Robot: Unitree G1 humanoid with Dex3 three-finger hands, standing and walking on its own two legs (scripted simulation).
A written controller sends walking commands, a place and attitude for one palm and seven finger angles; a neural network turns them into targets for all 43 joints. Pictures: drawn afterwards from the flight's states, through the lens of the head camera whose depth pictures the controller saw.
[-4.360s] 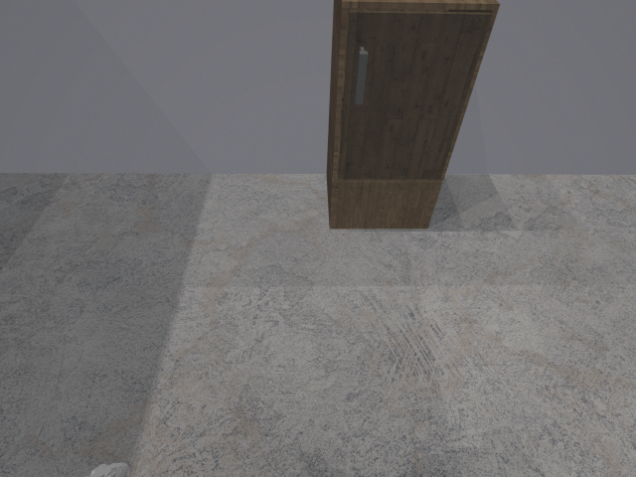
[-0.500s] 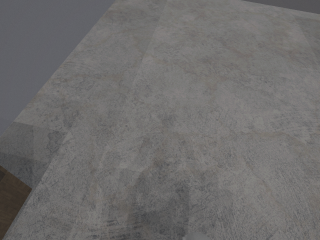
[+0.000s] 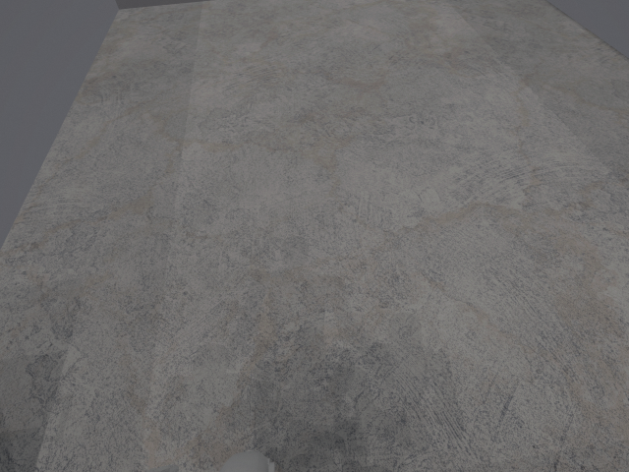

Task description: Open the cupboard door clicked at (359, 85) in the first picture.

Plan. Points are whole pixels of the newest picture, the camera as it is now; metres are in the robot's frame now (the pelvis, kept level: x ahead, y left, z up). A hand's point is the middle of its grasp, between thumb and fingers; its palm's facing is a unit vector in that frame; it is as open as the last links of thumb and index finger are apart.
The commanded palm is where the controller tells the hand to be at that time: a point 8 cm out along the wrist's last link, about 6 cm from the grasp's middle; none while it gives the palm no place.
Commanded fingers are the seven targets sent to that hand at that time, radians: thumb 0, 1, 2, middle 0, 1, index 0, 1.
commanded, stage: walk to a spot facing it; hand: left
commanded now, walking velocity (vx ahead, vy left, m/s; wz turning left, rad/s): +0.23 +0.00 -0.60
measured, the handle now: out of the picture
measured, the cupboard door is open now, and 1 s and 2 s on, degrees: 0 0 0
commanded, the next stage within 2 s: turn to face it in 0.68 s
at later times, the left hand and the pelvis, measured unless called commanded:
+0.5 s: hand (165, 448) +0.18 +0.25 -0.18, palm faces -0.23 -0.95 -0.18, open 7.4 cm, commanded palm none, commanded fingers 0.00 0.90 0.90 -0.20 -0.30 -0.20 -0.30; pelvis +0.08 +0.06 +0.00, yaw -19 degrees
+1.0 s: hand (289, 347) +0.33 +0.07 -0.15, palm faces -0.52 -0.82 -0.24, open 7.4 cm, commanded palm none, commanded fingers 0.00 0.90 0.90 -0.20 -0.30 -0.20 -0.30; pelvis +0.14 -0.01 +0.00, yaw -30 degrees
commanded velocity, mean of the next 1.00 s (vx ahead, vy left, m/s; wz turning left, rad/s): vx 0.04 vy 0.00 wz -0.30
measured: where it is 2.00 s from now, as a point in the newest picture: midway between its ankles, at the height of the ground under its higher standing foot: outside the picture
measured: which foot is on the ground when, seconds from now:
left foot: up 0.00-0.18, down 0.20-0.76, up 0.78-1.00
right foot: down 0.00-0.20, up 0.22-0.72, down 0.74-1.00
